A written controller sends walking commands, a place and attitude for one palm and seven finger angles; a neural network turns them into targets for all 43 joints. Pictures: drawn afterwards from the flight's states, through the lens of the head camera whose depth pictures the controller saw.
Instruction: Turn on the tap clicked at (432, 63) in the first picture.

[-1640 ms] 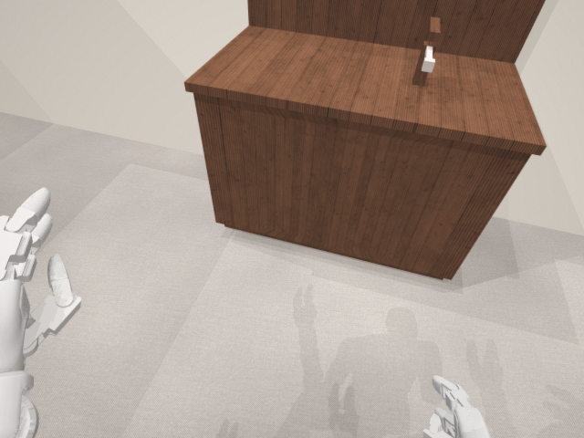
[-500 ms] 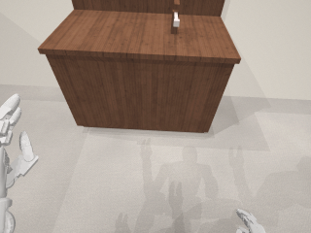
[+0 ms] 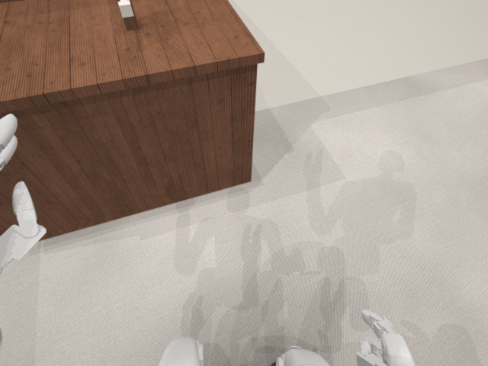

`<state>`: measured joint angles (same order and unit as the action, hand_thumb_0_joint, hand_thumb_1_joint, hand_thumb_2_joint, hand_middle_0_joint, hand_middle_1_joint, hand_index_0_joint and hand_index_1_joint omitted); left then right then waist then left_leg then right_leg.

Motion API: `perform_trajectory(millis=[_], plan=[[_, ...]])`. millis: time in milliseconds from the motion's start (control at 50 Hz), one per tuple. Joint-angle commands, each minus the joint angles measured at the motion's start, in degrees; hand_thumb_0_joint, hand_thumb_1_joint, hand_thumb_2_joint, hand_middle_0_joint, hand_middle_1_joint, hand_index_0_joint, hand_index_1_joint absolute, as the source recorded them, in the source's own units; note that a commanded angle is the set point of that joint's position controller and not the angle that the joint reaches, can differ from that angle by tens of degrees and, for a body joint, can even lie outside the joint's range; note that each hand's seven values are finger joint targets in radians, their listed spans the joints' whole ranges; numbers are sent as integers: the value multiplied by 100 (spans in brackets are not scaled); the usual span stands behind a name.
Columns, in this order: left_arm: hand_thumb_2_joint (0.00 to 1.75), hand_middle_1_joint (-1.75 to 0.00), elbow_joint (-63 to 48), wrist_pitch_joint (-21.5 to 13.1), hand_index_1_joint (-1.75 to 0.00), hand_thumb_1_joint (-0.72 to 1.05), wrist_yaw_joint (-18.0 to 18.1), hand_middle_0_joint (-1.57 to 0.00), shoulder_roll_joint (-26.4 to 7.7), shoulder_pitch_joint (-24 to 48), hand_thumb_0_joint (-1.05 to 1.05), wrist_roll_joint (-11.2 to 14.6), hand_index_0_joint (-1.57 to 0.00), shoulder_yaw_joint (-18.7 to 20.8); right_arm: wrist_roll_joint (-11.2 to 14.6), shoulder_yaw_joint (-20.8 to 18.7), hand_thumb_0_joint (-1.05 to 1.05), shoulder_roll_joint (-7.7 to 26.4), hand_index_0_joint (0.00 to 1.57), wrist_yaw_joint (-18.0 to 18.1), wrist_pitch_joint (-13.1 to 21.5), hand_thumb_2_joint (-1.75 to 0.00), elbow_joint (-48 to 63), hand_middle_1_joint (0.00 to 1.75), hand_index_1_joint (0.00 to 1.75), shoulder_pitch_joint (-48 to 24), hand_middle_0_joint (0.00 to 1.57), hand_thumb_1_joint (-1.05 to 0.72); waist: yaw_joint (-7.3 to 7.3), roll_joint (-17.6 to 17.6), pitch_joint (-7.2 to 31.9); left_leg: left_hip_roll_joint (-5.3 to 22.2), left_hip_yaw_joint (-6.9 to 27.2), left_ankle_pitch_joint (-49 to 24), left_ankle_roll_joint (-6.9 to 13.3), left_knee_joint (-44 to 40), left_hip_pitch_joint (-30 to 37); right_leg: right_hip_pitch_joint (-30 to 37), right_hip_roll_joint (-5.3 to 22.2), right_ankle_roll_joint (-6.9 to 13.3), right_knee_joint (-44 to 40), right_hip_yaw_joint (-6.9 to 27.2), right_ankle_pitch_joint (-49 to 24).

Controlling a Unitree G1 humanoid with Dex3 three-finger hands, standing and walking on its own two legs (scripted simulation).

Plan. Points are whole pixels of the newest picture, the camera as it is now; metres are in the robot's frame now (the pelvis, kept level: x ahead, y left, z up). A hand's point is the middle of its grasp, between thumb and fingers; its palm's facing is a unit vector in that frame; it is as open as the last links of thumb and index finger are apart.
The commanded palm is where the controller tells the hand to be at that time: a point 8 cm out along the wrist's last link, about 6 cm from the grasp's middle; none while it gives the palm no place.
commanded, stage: walk to a spot facing it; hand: left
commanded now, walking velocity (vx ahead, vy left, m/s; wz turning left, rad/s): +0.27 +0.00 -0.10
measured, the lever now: (126, 8) +0.88 +0.31 +0.12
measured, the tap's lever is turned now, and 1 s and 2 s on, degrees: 0 0 0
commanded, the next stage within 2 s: take the last steps up to it in 0.04 s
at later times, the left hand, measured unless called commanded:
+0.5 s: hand (91, 130) +0.37 +0.21 +0.20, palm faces +0.33 -0.83 -0.44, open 7.4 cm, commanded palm +0.31 +0.26 +0.21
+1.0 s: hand (130, 61) +0.49 +0.18 +0.22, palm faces +0.36 -0.81 -0.46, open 7.4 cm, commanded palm +0.44 +0.23 +0.21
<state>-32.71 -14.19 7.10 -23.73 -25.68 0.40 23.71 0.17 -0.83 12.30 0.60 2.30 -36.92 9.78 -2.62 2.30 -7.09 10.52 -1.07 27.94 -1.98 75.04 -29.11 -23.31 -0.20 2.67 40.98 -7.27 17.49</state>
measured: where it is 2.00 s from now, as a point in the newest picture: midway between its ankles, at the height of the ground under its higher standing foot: (266, 285)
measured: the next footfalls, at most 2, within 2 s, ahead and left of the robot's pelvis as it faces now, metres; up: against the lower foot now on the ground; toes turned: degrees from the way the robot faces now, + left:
left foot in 0.16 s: +0.18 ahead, +0.16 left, +0.00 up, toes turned +7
right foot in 0.44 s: +0.18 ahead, -0.11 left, +0.00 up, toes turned -12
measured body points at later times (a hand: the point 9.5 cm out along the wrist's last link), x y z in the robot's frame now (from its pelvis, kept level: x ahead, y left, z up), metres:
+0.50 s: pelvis +0.14 -0.01 +0.01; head +0.15 -0.02 +0.46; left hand +0.35 +0.25 +0.22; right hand +0.29 -0.22 -0.09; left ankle +0.13 +0.14 -0.69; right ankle +0.14 -0.10 -0.71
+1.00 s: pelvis +0.27 -0.04 +0.02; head +0.28 -0.05 +0.47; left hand +0.47 +0.22 +0.24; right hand +0.42 -0.26 -0.07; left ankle +0.27 +0.12 -0.71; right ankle +0.31 -0.16 -0.69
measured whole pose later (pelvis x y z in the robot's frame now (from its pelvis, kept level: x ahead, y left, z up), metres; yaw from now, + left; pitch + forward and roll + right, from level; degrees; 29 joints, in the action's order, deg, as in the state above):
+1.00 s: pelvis +0.27 -0.04 +0.02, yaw -3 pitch -1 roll +0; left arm -30.6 -13.6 8.7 -23.0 -28.0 1.8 22.5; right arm 0.8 0.8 8.1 2.9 6.0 -32.9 12.9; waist -0.7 1.8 -1.5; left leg 8.8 -7.5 17.2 -2.8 33.1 -14.5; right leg -22.9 3.7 -1.4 40.9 -7.7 20.5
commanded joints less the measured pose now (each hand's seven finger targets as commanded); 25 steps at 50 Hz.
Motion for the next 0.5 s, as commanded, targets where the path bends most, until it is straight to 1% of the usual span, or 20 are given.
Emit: perform_trajectory(millis=[0, 40, 80, 100, 120, 140, 160, 180, 200, 220, 240, 280, 320, 360, 380, 400, 420, 440, 460, 480], plan=[[90, -30, -1567, -416, -30, 90, 275, -20, -1099, -429, 0, 100, -20, 1101, -20, -114, 0, 453, 20, 101, 141, -90, 980, 30, 30, -340, 20, -90, 113, -731, 1629, 149, 165, -312, 3, -1292, -396, 1045, 1734, 1003, -1865, 1747, -1386], [90, -30, -1488, -362, -30, 90, 308, -20, -1077, -317, 0, 126, -20, 1056, -32, -104, 0, 435, 20, 198, 153, -90, 995, 30, 30, -362, 20, -90, 168, -1068, 1627, -71, -272, -602, 75, -2569, 541, 655, 1503, 827, -1835, 1296, -697], [90, -30, -1110, -310, -30, 90, 354, -20, -962, -176, 0, 122, -20, 911, -78, -98, 0, 441, 20, 294, 204, -90, 955, 30, 30, -267, 20, -90, 146, -775, 1486, -476, -761, -1430, 52, -3696, 1572, 156, 1154, 569, -1751, 1091, 470], [90, -30, -952, -336, -30, 90, 345, -20, -908, -59, 0, 116, -20, 825, -72, -139, 0, 477, 20, 374, 238, -90, 979, 30, 30, -215, 20, -90, 148, -525, 1374, -556, -881, -1358, 56, -4163, 1951, 23, 970, 439, -1551, 1018, 860], [90, -30, -774, -350, -30, 90, 319, -20, -843, 142, 0, 98, -20, 701, -67, -170, 0, 537, 20, 445, 246, -90, 1005, 30, 30, -120, 20, -90, 96, -156, 1177, -453, -709, -1075, 118, -4518, 2152, -137, 807, 297, -1165, 929, 1098], [90, -30, -716, -345, -30, 90, 276, -20, -666, 309, 0, 85, -20, 528, -48, -242, 0, 709, 20, 511, 259, -90, 1088, 30, 30, -125, 20, -90, 81, 836, 987, 127, 369, -494, 398, -5199, 2243, -518, 385, 44, -224, 703, 1234], [90, -30, -722, -392, -30, 90, 266, -20, -638, 546, 0, 90, -20, 492, -16, -218, 0, 768, 20, 482, 263, -90, 1103, 30, 30, -131, 20, -90, 124, 1747, 975, 1173, 1986, -231, 888, -5952, 2284, -945, -130, -209, 1154, 193, 1870], [90, -30, -364, -395, -30, 90, 234, -20, -781, 630, 0, 63, -20, 534, -63, -145, 0, 634, 20, 467, 291, -90, 1063, 30, 30, -184, 20, -90, 53, 1872, 789, 1618, 2691, 316, 1205, -6452, 1688, -979, -6, -221, 2133, 455, 1838], [90, -30, -278, -383, -30, 90, 190, -20, -669, 692, 0, 23, -20, 344, -67, -151, 0, 575, 20, 431, 321, -90, 1057, 30, 30, -191, 20, -90, 76, 1482, 572, 1594, 2600, 251, 1388, -6318, 1575, -1123, 219, -225, 2357, 675, 1437], [90, -30, -416, -377, -30, 90, 149, -20, -525, 736, 0, 12, -20, 170, -43, -164, 0, 572, 20, 391, 343, -90, 1021, 30, 30, -191, 20, -90, 114, 1234, 557, 1407, 2039, -226, 1353, -6065, 1669, -1165, 339, -252, 2159, 648, 1321], [90, -30, -644, -361, -30, 90, 130, -20, -532, 797, 0, 10, -20, 108, -22, -159, 0, 558, 20, 379, 374, -90, 1025, 30, 30, -268, 20, -90, 204, 1174, 661, 1231, 1460, -652, 1246, -5843, 1797, -1019, 368, -276, 1800, 549, 1225], [90, -30, -890, -267, -30, 90, 152, -20, -409, 488, 0, 30, -20, 3, -39, -156, 0, 588, 20, 319, 422, -90, 1021, 30, 30, -130, 20, -90, 205, 1281, 915, 909, 721, -1398, 1049, -5663, 1688, -290, 268, -299, 884, 187, 1036], [90, -30, -1118, -180, -30, 90, 220, -20, -519, 379, 0, 27, -20, 102, -46, -132, 0, 585, 20, 282, 455, -90, 1060, 30, 30, -95, 20, -90, 200, 1446, 1053, 733, 317, -1760, 891, -5432, 1665, 282, 73, -322, 5, -177, 874], [90, -30, -1088, -96, -30, 90, 275, -20, -670, 313, 0, 29, -20, 286, -34, -104, 0, 544, 20, 288, 449, -90, 1108, 30, 30, -154, 20, -90, 230, 1306, 1140, 615, 51, -1462, 733, -5106, 1381, 936, -19, -324, -777, -354, 414], [90, -30, -978, -73, -30, 90, 295, -20, -756, 302, 0, 30, -20, 398, -30, -97, 0, 509, 20, 303, 418, -90, 1099, 30, 30, -158, 20, -90, 247, 1070, 1193, 534, -115, -1263, 630, -4765, 1119, 1387, 36, -273, -1234, -280, 210], [90, -30, -854, -53, -30, 90, 312, -20, -830, 325, 0, 23, -20, 487, -22, -89, 0, 424, 20, 312, 375, -90, 1082, 30, 30, -114, 20, -90, 249, 398, 1277, 277, -383, -1053, 494, -3970, 646, 1889, 396, -77, -1633, 252, 134], [90, -30, -758, -36, -30, 90, 354, -20, -1039, 368, 0, 6, -20, 642, -10, -65, 0, 269, 20, 317, 310, -90, 1110, 30, 30, -89, 20, -90, 244, -1001, 1404, -331, -878, -500, 259, -2525, -353, 2487, 1461, 444, -2069, 1978, -84], [90, -30, -584, 47, -30, 90, 360, -20, -1072, 391, 0, 91, -20, 725, 3, -55, 0, 309, 20, 317, 366, -90, 1182, 30, 30, -300, 20, -90, 373, -1755, 1265, -763, -625, 476, 121, -1338, -1120, 2483, 2196, 948, -2506, 3329, -338], [90, -30, -599, 10, -30, 90, 324, -20, -917, 483, 0, 155, -20, 536, 18, -136, 0, 419, 20, 308, 410, -90, 1078, 30, 30, -352, 20, -90, 307, -1538, 1062, -532, -37, 236, 82, -751, -1373, 2401, 2384, 1168, -2622, 3503, -408], [90, -30, -514, -27, -30, 90, 312, -20, -920, 322, 0, 144, -20, 580, 35, -76, 0, 378, 20, 305, 380, -90, 996, 30, 30, -302, 20, -90, 262, -1135, 873, -390, 141, 46, 44, -514, -1554, 2364, 2412, 1279, -2529, 3240, -836]])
